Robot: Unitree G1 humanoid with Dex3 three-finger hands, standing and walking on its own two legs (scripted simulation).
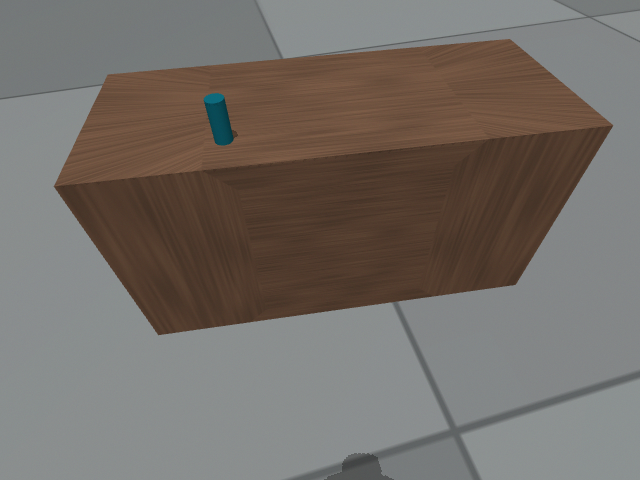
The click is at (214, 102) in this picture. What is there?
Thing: slim round
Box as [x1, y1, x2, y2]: [204, 93, 233, 145]
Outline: 209,94 204,98 204,102 215,142 221,145 227,144 231,142 233,139 223,95 218,93
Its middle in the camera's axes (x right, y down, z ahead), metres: -0.24 -0.28 +0.93
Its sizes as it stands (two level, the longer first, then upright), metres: 0.047 0.047 0.113
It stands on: a support 0.70 m high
